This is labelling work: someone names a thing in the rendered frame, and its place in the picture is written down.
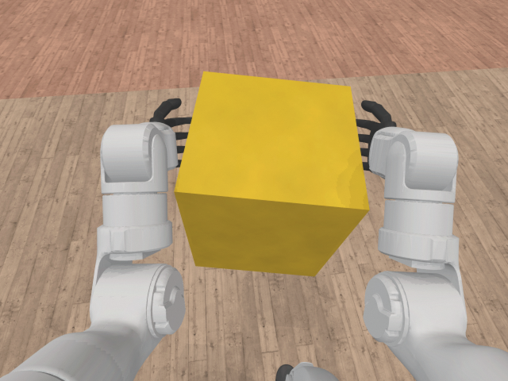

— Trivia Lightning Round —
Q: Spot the robot right upper arm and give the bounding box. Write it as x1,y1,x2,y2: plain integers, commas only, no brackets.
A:
363,271,508,381

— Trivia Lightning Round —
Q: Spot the robot right foot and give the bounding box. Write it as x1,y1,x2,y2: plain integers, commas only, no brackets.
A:
275,364,293,381

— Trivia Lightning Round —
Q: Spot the robot left forearm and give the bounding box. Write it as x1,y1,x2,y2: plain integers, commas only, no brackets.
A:
90,122,179,321

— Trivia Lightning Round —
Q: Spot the right robot hand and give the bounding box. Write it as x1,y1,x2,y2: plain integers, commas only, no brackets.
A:
356,100,397,172

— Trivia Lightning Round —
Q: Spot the left robot hand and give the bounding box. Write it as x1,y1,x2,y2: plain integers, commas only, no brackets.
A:
149,98,192,167

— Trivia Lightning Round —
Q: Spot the carton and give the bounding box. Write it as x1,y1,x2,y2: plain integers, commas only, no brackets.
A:
174,71,369,276

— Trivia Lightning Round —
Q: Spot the robot right forearm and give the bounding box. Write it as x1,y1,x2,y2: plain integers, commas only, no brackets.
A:
369,127,467,329

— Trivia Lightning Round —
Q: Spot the robot left upper arm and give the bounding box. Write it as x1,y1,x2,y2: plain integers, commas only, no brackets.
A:
0,264,186,381

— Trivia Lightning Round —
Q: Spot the right robot shin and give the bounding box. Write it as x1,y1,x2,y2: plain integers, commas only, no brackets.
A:
292,362,313,371

